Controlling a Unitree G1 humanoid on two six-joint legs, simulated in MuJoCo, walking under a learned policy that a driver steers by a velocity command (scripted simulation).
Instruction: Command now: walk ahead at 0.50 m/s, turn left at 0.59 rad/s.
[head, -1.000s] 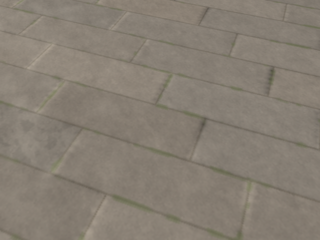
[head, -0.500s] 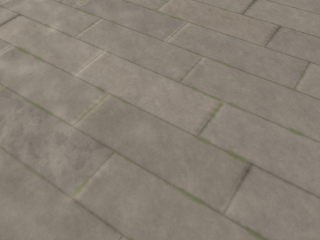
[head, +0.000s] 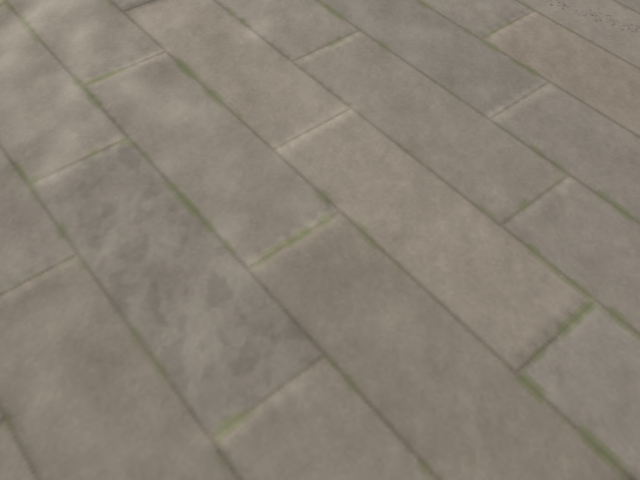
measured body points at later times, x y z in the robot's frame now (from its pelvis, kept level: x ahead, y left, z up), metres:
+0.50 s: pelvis +0.28 -0.03 +0.00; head +0.30 -0.03 +0.45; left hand +0.35 +0.26 -0.10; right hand +0.43 -0.28 -0.12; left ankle +0.17 +0.07 -0.64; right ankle +0.35 -0.12 -0.74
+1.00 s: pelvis +0.49 +0.09 +0.00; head +0.52 +0.11 +0.45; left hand +0.49 +0.38 -0.13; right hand +0.72 -0.13 -0.08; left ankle +0.52 +0.20 -0.73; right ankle +0.47 -0.07 -0.65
